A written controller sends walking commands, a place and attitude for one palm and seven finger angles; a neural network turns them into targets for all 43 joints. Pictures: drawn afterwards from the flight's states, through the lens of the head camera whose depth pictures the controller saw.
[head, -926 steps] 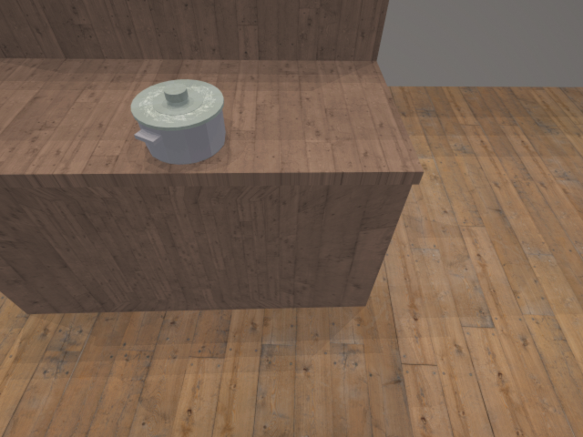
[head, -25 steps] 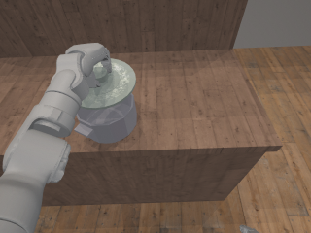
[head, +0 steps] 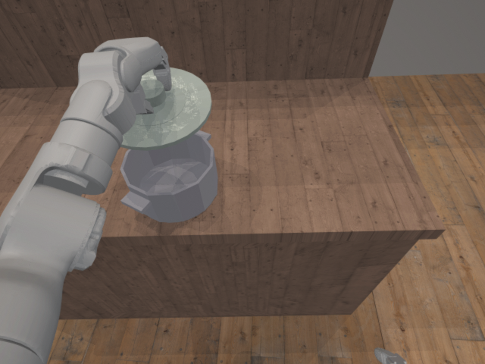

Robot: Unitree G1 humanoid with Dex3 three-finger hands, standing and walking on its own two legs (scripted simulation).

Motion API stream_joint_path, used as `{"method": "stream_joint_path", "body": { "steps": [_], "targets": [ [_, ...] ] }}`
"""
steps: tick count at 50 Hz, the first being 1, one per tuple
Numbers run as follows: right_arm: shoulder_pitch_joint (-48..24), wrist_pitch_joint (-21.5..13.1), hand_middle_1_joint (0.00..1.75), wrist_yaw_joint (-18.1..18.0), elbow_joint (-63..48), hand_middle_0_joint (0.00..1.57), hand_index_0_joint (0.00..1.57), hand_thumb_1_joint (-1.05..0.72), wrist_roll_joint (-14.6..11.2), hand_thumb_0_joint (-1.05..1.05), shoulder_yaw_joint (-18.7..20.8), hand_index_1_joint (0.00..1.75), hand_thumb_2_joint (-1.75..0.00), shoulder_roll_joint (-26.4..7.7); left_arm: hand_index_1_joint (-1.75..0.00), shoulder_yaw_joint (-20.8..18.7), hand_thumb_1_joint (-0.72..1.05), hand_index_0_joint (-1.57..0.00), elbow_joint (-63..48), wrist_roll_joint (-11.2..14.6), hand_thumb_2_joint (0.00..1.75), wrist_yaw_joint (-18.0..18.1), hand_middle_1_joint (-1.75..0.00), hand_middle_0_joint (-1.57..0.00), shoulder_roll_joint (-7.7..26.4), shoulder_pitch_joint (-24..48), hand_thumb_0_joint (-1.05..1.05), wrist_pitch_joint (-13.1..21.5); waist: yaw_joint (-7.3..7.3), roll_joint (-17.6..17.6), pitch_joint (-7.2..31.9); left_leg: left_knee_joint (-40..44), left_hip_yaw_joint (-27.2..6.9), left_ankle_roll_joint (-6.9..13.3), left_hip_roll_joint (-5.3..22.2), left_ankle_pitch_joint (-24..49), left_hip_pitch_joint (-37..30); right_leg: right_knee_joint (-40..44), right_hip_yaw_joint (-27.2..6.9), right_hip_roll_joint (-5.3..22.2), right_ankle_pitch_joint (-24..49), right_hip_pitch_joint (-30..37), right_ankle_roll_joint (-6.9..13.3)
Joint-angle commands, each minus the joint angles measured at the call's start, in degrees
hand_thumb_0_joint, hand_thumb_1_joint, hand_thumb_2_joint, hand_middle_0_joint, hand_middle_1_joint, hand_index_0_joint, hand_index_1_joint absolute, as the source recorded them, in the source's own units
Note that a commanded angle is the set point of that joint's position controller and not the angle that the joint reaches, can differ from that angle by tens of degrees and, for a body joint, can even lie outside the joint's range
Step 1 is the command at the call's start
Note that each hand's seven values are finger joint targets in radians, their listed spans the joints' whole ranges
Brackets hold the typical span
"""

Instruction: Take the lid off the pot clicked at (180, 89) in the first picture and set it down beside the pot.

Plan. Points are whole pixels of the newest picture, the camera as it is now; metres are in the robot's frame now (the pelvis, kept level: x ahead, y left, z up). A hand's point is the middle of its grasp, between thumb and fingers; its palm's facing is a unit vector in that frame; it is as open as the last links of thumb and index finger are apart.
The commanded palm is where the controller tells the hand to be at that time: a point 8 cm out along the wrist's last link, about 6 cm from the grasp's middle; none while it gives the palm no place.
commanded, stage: lift the lid straight up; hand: left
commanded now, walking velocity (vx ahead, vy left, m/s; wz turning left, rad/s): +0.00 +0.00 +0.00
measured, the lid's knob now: (150, 93) +0.51 +0.14 +0.19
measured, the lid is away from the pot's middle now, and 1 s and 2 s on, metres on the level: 0.01 0.06 0.19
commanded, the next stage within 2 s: move the lid sideways beside the pot in 0.42 s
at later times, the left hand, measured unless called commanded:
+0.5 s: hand (138, 83) +0.48 +0.15 +0.23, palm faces -0.27 -0.04 -0.96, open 8.2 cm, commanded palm +0.47 +0.15 +0.30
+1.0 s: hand (93, 88) +0.46 +0.21 +0.23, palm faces -0.25 -0.04 -0.97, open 8.2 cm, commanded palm +0.45 +0.21 +0.30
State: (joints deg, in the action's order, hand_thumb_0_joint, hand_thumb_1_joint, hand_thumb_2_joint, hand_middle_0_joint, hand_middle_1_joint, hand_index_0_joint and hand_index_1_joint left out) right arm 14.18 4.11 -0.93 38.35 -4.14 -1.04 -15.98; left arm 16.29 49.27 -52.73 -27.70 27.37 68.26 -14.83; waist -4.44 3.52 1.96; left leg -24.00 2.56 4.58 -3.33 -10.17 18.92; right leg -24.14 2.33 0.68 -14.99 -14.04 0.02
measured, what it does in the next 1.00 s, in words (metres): stands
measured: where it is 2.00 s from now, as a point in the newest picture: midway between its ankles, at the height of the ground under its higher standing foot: outside the picture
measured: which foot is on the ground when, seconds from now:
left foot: down 0.00-1.00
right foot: down 0.00-1.00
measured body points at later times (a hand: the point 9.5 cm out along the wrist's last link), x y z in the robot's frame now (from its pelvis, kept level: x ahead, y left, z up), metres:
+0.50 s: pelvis -0.01 +0.00 +0.00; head +0.02 -0.01 +0.45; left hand +0.49 +0.15 +0.28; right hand +0.08 -0.26 -0.13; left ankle +0.02 +0.07 -0.74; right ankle -0.03 -0.12 -0.74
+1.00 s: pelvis -0.01 +0.00 +0.00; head +0.02 -0.01 +0.45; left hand +0.47 +0.21 +0.29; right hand +0.11 -0.26 -0.12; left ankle +0.02 +0.07 -0.74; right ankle -0.03 -0.12 -0.74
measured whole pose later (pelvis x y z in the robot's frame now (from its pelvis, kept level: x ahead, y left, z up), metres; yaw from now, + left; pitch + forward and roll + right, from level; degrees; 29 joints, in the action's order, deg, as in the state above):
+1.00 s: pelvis -0.01 +0.00 +0.00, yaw +0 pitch +5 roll -1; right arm 12.8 5.9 -1.6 37.2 -5.0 -1.5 -16.3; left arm 14.4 48.4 -53.6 -31.9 34.6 69.0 -12.8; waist -3.8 2.8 1.6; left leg -24.6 2.1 4.7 -3.0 -9.9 19.3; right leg -23.6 2.6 0.3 -14.2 -13.8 0.0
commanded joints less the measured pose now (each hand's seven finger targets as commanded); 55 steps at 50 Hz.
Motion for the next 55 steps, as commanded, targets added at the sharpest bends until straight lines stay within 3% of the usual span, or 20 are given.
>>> {"method": "stream_joint_path", "body": {
  "steps": [1, 7, 10, 16, 19, 20, 23, 27, 29, 31, 34, 36, 37, 39, 43, 47, 49, 52, 54, 55],
  "targets": [
    [-1.75, -2.05, 0.30, -0.13, -6.41, 0.20, 0.20, -0.90, 0.29, 0.00, 2.46, 0.30, -0.90, -7.86, -1.03, -6.06, 0.60, -0.78, -11.69, -1.91, 1.03, 2.64, -1.10, -0.93, 14.67, 37.66, 0.00, -0.90, 0.01, -2.86, 25.04, -1.36, -6.56, -0.06, 0.96, 20.32, -22.17, 1.41, -0.60, -2.22, 19.94, -2.88, 2.72],
    [-2.10, -2.24, 0.30, -0.57, -6.20, 0.20, 0.20, -0.90, 0.03, 0.00, 2.19, 0.30, -0.90, -7.54, -1.03, -2.45, 0.60, -0.78, -9.55, -1.89, 1.03, 1.57, -1.10, -0.93, 11.51, 41.76, 0.00, -1.63, -1.01, -3.60, 23.16, -0.45, -6.46, 0.01, 0.64, 14.96, -21.37, 2.03, -0.37, -2.30, 16.63, -4.61, 2.64],
    [-1.81, -3.06, 0.30, -0.60, -6.30, 0.20, 0.20, -0.90, 0.47, 0.00, 2.33, 0.30, -0.90, -7.57, -1.03, -5.02, 0.60, -0.78, -11.94, -1.77, 1.03, 1.82, -1.10, -0.93, 14.14, 43.69, 0.00, -0.86, -0.48, -2.62, 26.91, -1.04, -7.12, -0.21, 0.92, 18.08, -23.84, 1.50, -0.73, -2.23, 17.62, -3.69, 2.80],
    [-1.12, -2.20, 0.30, -0.50, -5.22, 0.20, 0.20, -0.90, 0.22, 0.00, 2.06, 0.30, -0.90, -8.01, -1.03, -1.71, 0.60, -0.78, -2.65, -2.33, 1.03, 0.83, -1.10, -0.93, 10.23, 40.33, 0.00, -2.48, -1.05, -5.59, 21.07, 0.06, -6.21, -0.05, 0.58, 12.43, -18.71, 2.28, -0.30, -2.28, 15.18, -5.29, 2.69],
    [-1.69, -2.75, 0.30, -0.53, -6.31, 0.20, 0.20, -0.90, 0.47, 0.00, 2.33, 0.30, -0.90, -7.89, -1.03, -1.64, 0.60, -0.78, -8.65, -1.63, 1.03, 0.92, -1.10, -0.93, 9.99, 44.23, 0.00, -1.24, -1.02, -3.51, 25.54, -0.73, -6.66, -0.03, 0.64, 15.80, -21.46, 2.00, -0.61, -2.03, 17.08, -4.23, 2.87],
    [-1.26, -2.81, 0.30, -0.50, -6.17, 0.20, 0.20, -0.90, 0.60, 0.00, 2.36, 0.30, -0.90, -7.89, -1.03, -4.07, 0.60, -0.78, -10.43, -2.32, 1.03, 1.25, -1.10, -0.93, 13.48, 45.44, 0.00, -0.85, -0.64, -2.82, 27.93, -1.01, -6.92, -0.13, 0.83, 17.26, -22.85, 1.47, -0.87, -2.19, 17.84, -3.18, 2.80],
    [-0.38, -2.53, 0.30, -0.70, -5.30, 0.20, 0.20, -0.90, 0.28, 0.00, 2.21, 0.30, -0.90, -7.88, -1.03, -2.66, 0.60, -0.78, -4.47, -2.69, 1.03, 0.95, -1.10, -0.93, 11.92, 43.98, 0.00, -1.78, -1.12, -4.37, 23.28, -0.01, -6.55, -0.03, 0.63, 13.15, -19.94, 2.29, -0.40, -2.48, 15.47, -4.70, 2.73],
    [-0.12, -3.46, 0.30, -0.96, -6.35, 0.20, 0.20, -0.90, 0.82, 0.00, 2.31, 0.30, -0.90, -7.86, -1.03, -6.29, 0.60, -0.78, -11.84, -3.39, 1.03, 2.41, -1.10, -0.93, 16.99, 46.35, 0.00, 0.79, -0.25, -2.54, 28.75, -0.66, -6.54, 0.04, 1.10, 17.69, -22.74, 1.82, -0.94, -2.40, 18.03, -2.35, 2.92],
    [0.26, -3.24, 0.30, -1.07, -6.50, 0.20, 0.20, -0.90, 0.87, 0.00, 2.47, 0.30, -0.90, -7.85, -1.03, -5.60, 0.60, -0.78, -9.53, -3.48, 1.03, 2.89, -1.10, -0.93, 15.61, 42.00, 0.00, 1.58, -0.17, -2.01, 27.53, -0.99, -6.59, -0.07, 1.31, 20.36, -22.29, 2.15, -0.90, -2.23, 18.82, -2.45, 3.12],
    [-0.33, -2.75, 0.30, -0.88, -6.41, 0.20, 0.20, -0.90, 0.80, 0.00, 2.42, 0.30, -0.90, -8.06, -1.03, -8.53, 0.60, -0.78, -8.20, -4.19, 1.03, 3.02, -1.10, -0.93, 19.10, 40.09, 0.00, 1.25, 0.63, -1.88, 26.69, -0.90, -6.18, -0.08, 1.36, 19.96, -21.40, 1.59, -0.89, -2.23, 18.62, -2.22, 3.08],
    [-1.02, -2.35, 0.30, -0.65, -7.50, 0.20, 0.20, -0.90, 0.47, 0.00, 2.57, 0.30, -0.90, -8.24, -1.03, -7.50, 0.60, -0.78, -8.85, -3.01, 1.03, 2.37, -1.10, -0.93, 17.41, 36.24, 0.00, 0.68, 0.88, -2.55, 26.07, -1.34, -5.94, 0.12, 1.42, 22.50, -20.77, 1.87, -0.88, -1.81, 20.41, -1.54, 2.96],
    [-1.64, -2.07, 0.30, -0.77, -7.82, 0.20, 0.20, -0.90, 0.48, 0.00, 2.35, 0.30, -0.90, -8.36, -1.03, -10.70, 0.60, -0.78, -10.78, -3.77, 1.03, 1.97, -1.10, -0.93, 22.79, 37.73, 0.00, 0.71, 1.19, -4.36, 27.65, -1.44, -5.42, 0.56, 1.12, 21.51, -20.09, 1.57, -1.50, -1.89, 22.44, 1.30, 2.62],
    [-2.14, -2.01, 0.30, -0.90, -8.12, 0.20, 0.20, -0.90, 0.26, 0.00, 2.35, 0.30, -0.90, -8.23, -1.03, -10.53, 0.60, -0.78, -11.41, -3.96, 1.03, 1.75, -1.10, -0.93, 23.05, 37.88, 0.00, 0.77, 1.17, -4.13, 27.83, -1.52, -5.39, 0.66, 1.14, 21.79, -20.14, 1.46, -1.56, -1.83, 22.60, 1.37, 2.58],
    [-2.26, -1.72, 0.30, -0.71, -8.57, 0.20, 0.20, -0.90, -0.14, 0.00, 2.74, 0.30, -0.90, -8.19, -1.03, -6.76, 0.60, -0.78, -14.03, -2.84, 1.03, 0.94, -1.10, -0.93, 18.57, 36.49, 0.00, 0.98, 0.40, -2.56, 27.06, -2.10, -5.69, 0.58, 1.39, 24.41, -21.71, 2.05, -1.27, -1.77, 22.54, -0.51, 2.58],
    [-2.28, -0.88, 0.30, -1.15, -7.73, 0.20, 0.20, -0.90, -0.38, 0.00, 2.53, 0.30, -0.90, -8.42, -1.03, -8.62, 0.60, -0.78, -11.47, -2.57, 1.03, -0.39, -1.10, -0.93, 21.81, 36.01, 0.00, 1.21, -0.11, -4.54, 23.95, -1.83, -5.15, 1.04, 0.82, 18.52, -20.01, 2.54, -1.06, -2.18, 20.27, -1.49, 2.33],
    [-2.57, -0.40, 0.30, -1.28, -7.61, 0.20, 0.20, -0.90, -0.53, 0.00, 2.43, 0.30, -0.90, -8.34, -1.03, -7.83, 0.60, -0.78, -14.67, -2.44, 1.03, -0.61, -1.10, -0.93, 22.08, 38.62, 0.00, 2.54, -0.34, -1.99, 25.05, -1.85, -5.77, 0.76, 0.96, 18.71, -21.96, 2.44, -0.71, -2.31, 18.72, -2.68, 2.51],
    [-2.75, -0.36, 0.30, -1.10, -7.91, 0.20, 0.20, -0.90, -0.63, 0.00, 2.57, 0.30, -0.90, -8.52, -1.03, -6.02, 0.60, -0.78, -16.01, -1.39, 1.03, -0.85, -1.10, -0.93, 19.79, 37.24, 0.00, 3.15, -0.44, 0.74, 24.96, -2.23, -6.21, 0.54, 1.12, 20.58, -23.20, 2.83, -0.65, -2.13, 18.31, -4.01, 2.74],
    [-2.41, 0.29, 0.30, -1.30, -6.79, 0.20, 0.20, -0.90, -0.77, 0.00, 2.27, 0.30, -0.90, -8.57, -1.03, -7.71, 0.60, -0.78, -12.08, -1.87, 1.03, -0.99, -1.10, -0.93, 22.47, 37.04, 0.00, 3.31, -0.33, -1.40, 22.98, -1.45, -5.86, 0.48, 1.02, 15.48, -20.97, 2.85, -0.19, -2.36, 15.75, -4.08, 2.59],
    [-2.82, 0.34, 0.30, -1.25, -6.90, 0.20, 0.20, -0.90, -0.97, 0.00, 2.36, 0.30, -0.90, -8.94, -1.03, -5.68, 0.60, -0.78, -12.46, -0.87, 1.03, -1.20, -1.10, -0.93, 20.14, 37.31, 0.00, 3.73, -0.64, 0.06, 22.37, -1.45, -6.06, 0.35, 1.09, 15.25, -21.08, 3.25, -0.05, -2.20, 14.99, -4.96, 2.84],
    [-2.63, 0.30, 0.30, -1.29, -6.76, 0.20, 0.20, -0.90, -0.80, 0.00, 2.31, 0.30, -0.90, -8.83, -1.03, -8.48, 0.60, -0.78, -12.84, -1.71, 1.03, -0.82, -1.10, -0.93, 23.90, 37.89, 0.00, 4.02, -0.10, -0.50, 23.79, -1.49, -6.32, 0.34, 1.08, 14.58, -21.15, 2.88, -0.26, -2.39, 14.65, -4.01, 2.77]
  ]
}}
